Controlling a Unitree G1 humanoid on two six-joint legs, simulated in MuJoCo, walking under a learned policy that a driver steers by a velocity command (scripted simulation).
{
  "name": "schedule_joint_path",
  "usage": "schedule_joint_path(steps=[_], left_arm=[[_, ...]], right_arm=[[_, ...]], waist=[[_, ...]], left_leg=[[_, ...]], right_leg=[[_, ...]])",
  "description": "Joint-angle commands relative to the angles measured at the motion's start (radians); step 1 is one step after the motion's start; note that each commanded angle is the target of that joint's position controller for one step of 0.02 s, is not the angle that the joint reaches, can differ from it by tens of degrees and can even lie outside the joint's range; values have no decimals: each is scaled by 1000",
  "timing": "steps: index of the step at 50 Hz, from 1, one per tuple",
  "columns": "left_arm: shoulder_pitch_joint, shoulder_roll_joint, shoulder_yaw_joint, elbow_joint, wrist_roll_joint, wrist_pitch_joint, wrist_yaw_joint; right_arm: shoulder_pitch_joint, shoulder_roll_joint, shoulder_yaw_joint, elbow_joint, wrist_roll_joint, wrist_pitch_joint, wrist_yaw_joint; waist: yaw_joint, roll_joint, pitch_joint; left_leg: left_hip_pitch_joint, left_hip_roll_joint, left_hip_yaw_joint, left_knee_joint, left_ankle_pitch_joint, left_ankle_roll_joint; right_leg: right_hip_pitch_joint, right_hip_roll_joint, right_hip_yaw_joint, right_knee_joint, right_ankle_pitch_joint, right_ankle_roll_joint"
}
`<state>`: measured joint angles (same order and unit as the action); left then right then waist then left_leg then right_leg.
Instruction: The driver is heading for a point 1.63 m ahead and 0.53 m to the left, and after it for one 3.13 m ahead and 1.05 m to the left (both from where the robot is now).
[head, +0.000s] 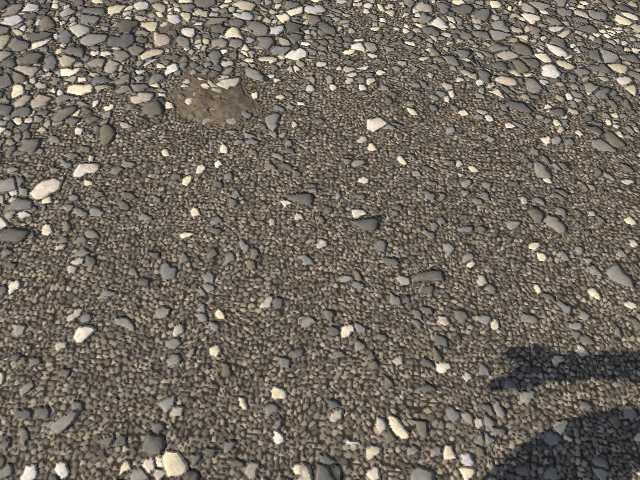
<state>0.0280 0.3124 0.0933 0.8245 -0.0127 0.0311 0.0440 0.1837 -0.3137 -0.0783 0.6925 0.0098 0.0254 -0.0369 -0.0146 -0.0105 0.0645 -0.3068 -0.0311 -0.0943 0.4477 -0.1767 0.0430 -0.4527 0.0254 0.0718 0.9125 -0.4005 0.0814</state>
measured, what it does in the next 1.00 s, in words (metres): steps on the spot, turning left: right foot, then left foot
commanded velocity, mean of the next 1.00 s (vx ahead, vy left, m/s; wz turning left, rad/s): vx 0.12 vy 0.00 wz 0.51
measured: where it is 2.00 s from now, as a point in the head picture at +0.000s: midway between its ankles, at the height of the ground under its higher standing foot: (157, 385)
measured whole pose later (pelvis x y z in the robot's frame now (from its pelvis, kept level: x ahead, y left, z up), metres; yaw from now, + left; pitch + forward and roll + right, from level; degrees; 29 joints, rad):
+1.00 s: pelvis +0.06 +0.06 +0.00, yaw +30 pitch +1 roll -1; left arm 0.10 0.32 0.07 0.81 -0.01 -0.07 -0.04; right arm 0.38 -0.28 -0.05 0.71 0.01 -0.05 -0.01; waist -0.05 -0.04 0.01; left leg 0.01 -0.05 -0.08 0.24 -0.27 0.06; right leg -0.59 -0.06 0.03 0.62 0.01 0.05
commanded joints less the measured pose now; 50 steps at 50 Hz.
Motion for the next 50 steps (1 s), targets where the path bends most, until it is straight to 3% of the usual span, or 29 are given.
schedule_joint_path(steps=[1,5,8,9,10,11,12,13,14,15,18,22,26,28,30,31,32,33,34,35,36,37,38,41,46,50], left_arm=[[-14,58,8,-49,-2,-19,-7],[32,84,15,-37,-6,-37,-24],[135,93,24,-4,-5,-54,-38],[172,148,37,5,8,-52,-35],[147,234,52,-6,26,-42,-26],[115,208,42,-27,61,-48,-30],[42,154,25,-56,58,-53,-24],[-11,117,15,-65,38,-53,-17],[-21,96,7,-72,21,-52,-11],[-10,91,1,-70,14,-50,-4],[80,107,0,-54,23,-37,13],[121,162,16,-53,20,-26,8],[99,197,30,-64,10,-21,-14],[91,204,33,-62,-7,-23,-23],[100,184,31,-52,-26,-27,-31],[138,125,16,-36,-11,-30,-38],[92,26,-18,-78,39,-35,-47],[6,63,-7,-142,24,-55,-44],[-42,129,11,-152,-6,-69,-48],[-35,156,21,-149,-17,-81,-54],[1,157,25,-116,-7,-87,-53],[19,155,25,-105,7,-94,-53],[29,141,22,-91,11,-101,-58],[25,104,11,-78,12,-113,-64],[-46,75,-9,-101,3,-119,-73],[-112,66,-24,-133,-3,-133,-90]], right_arm=[[-6,-179,-50,-68,-3,0,-5],[-44,-181,-49,-79,-1,8,5],[-85,-169,-43,-90,15,19,-1],[-61,-137,-34,-92,13,19,-2],[-14,-86,-23,-105,8,14,1],[-31,-164,-47,-114,-2,3,2],[-13,-217,-67,-93,3,3,5],[10,-208,-71,-70,4,11,6],[28,-183,-67,-53,0,21,4],[29,-159,-61,-55,2,26,6],[-45,-117,-41,-99,18,23,14],[-82,-88,-20,-138,10,21,27],[-56,-97,-19,-148,11,29,42],[-30,-101,-25,-148,12,37,50],[46,-105,-36,-118,15,43,51],[136,-143,-57,-86,23,40,42],[231,-250,-83,-81,28,30,27],[234,-278,-74,-109,-3,-16,48],[199,-206,-55,-108,-7,-47,58],[159,-171,-42,-101,-2,-62,54],[116,-148,-32,-109,2,-67,46],[92,-135,-23,-112,1,-67,36],[93,-125,-16,-114,-9,-71,28],[139,-127,-17,-95,-12,-89,19],[185,-151,-23,-55,-4,-94,19],[233,-155,-26,-13,3,-89,21]], waist=[[-15,177,-157],[-11,208,-144],[44,185,-152],[38,94,-164],[-20,-187,-145],[4,-230,-117],[-23,-147,-93],[-42,-126,-70],[-34,-124,-59],[-22,-127,-47],[36,-136,-48],[73,-151,-93],[62,-164,-102],[41,-163,-103],[1,-126,-128],[-23,-16,-157],[-38,275,-161],[-73,288,-169],[-72,192,-100],[-43,185,-41],[-18,149,-27],[-3,153,-20],[2,157,-29],[-11,122,-41],[-48,128,2],[-76,111,46]], left_leg=[[166,219,-275,-108,171,176],[122,204,-363,-108,95,164],[65,147,-371,-45,58,102],[-39,88,-311,60,-76,51],[-233,-86,-105,282,-359,-14],[-286,-64,-70,515,-458,-56],[-266,-27,-91,639,-386,-65],[-270,-22,-73,692,-318,-77],[-295,-18,-63,742,-262,-94],[-316,-13,-54,781,-234,-110],[-362,18,12,679,-188,-140],[-294,74,61,484,-219,-155],[-123,68,140,313,-211,-121],[-61,60,155,199,-167,-87],[114,19,187,28,-63,-24],[294,35,116,-21,-49,21],[456,288,-264,-68,15,129],[377,422,-614,-195,-233,312],[352,393,-561,-252,-405,291],[300,352,-486,-272,-480,243],[282,311,-414,-273,-442,204],[265,278,-356,-283,-365,185],[256,250,-308,-295,-282,173],[283,226,-212,-306,-90,165],[252,223,-148,-317,-46,157],[273,251,-136,-297,1,166]], right_leg=[[6,8,4,-129,15,6],[96,24,8,-275,22,-15],[259,15,-14,-546,194,-57],[368,-113,88,-603,218,-104],[425,-329,331,-633,343,-225],[306,-446,455,-669,376,-354],[268,-402,366,-662,354,-343],[258,-329,259,-650,320,-293],[280,-284,193,-644,292,-265],[292,-274,153,-638,334,-267],[391,-264,75,-636,409,-290],[474,-314,31,-615,512,-310],[399,-329,-41,-589,581,-295],[393,-341,-56,-544,581,-271],[299,-317,-107,-463,329,-205],[155,-264,-175,-307,124,-150],[-151,-136,-257,75,-252,-65],[-341,-28,-69,226,-285,-57],[-386,-78,-6,265,-191,-81],[-385,-101,-1,226,-81,-104],[-360,-121,-4,189,6,-104],[-329,-127,-5,132,84,-93],[-290,-121,-17,105,157,-85],[-268,-105,-35,-28,302,-56],[-222,-88,-40,-251,417,-22],[-221,-83,-49,-339,416,-42]])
